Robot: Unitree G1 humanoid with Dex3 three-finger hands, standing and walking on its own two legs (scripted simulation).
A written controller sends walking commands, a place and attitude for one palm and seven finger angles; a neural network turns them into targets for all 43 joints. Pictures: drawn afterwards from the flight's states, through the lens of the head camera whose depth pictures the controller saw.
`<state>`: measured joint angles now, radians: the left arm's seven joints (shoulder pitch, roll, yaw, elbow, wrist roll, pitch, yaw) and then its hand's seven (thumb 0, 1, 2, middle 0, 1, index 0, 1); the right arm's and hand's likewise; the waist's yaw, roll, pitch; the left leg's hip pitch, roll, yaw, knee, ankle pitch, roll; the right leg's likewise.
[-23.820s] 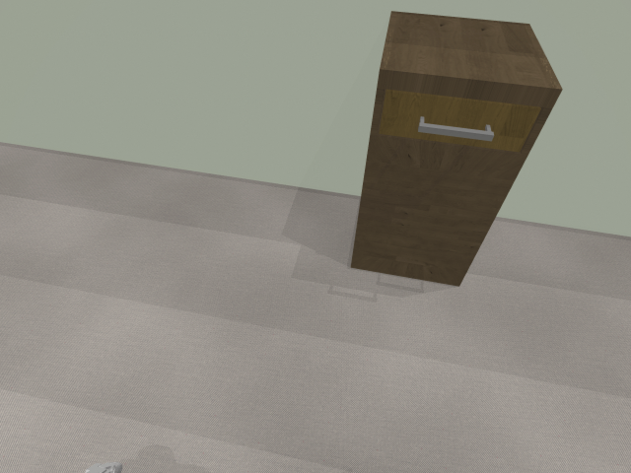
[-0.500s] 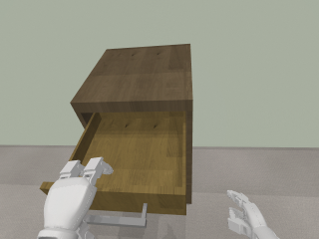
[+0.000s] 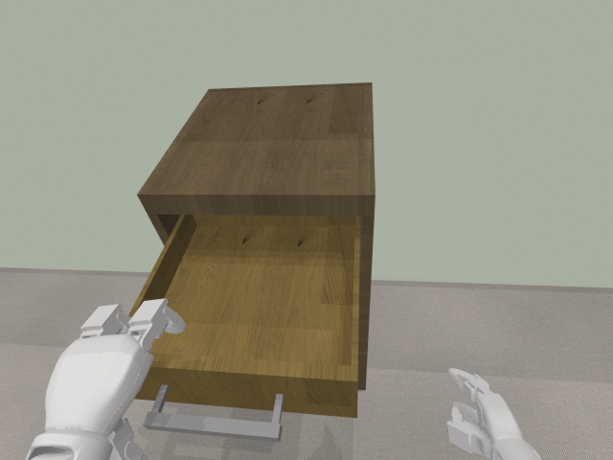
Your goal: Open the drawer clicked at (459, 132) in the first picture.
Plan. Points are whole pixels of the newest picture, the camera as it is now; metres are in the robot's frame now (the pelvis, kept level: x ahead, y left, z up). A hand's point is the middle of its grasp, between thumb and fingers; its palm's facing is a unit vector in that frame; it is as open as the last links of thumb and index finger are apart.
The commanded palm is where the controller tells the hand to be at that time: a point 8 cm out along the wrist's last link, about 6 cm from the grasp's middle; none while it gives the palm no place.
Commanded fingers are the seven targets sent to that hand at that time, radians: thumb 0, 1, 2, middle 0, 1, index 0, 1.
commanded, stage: draw the hand back to the body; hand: left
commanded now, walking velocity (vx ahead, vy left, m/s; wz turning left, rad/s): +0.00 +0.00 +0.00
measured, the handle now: (216, 411) +0.20 +0.17 -0.05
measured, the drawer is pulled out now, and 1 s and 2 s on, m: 0.30 0.30 0.30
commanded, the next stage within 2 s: step back with the hand held close in 1.20 s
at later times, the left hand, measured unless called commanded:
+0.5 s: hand (101, 351) +0.17 +0.23 +0.16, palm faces +0.32 -0.89 -0.34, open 12.9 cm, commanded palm +0.12 +0.27 +0.18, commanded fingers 0.00 0.06 0.54 -0.26 -0.84 -0.26 -0.84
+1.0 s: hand (49, 341) +0.17 +0.27 +0.17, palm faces +0.44 -0.80 -0.41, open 8.6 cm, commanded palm +0.11 +0.31 +0.19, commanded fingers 0.00 0.90 0.90 -0.20 -0.30 -0.20 -0.30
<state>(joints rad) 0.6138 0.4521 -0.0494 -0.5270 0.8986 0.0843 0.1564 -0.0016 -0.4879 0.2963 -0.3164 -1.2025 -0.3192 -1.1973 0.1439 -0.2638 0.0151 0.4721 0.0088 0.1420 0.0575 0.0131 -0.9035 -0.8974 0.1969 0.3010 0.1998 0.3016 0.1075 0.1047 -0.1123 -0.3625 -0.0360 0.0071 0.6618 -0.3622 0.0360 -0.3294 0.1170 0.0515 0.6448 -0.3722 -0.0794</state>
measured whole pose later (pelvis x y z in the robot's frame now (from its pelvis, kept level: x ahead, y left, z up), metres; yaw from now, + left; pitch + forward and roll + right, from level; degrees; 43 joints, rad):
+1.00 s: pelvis +0.01 +0.02 +0.01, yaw +4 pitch -1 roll -1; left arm 0.57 0.35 0.30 -0.51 -0.09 -0.08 0.11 0.01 0.60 0.77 -0.23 -0.50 -0.23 -0.49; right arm 0.17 -0.22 0.02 0.60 0.03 -0.07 -0.06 0.01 -0.90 -0.90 0.20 0.30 0.20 0.30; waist 0.05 0.06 -0.02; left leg -0.21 -0.08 -0.06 0.51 -0.29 0.06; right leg -0.14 0.07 0.00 0.46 -0.32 -0.05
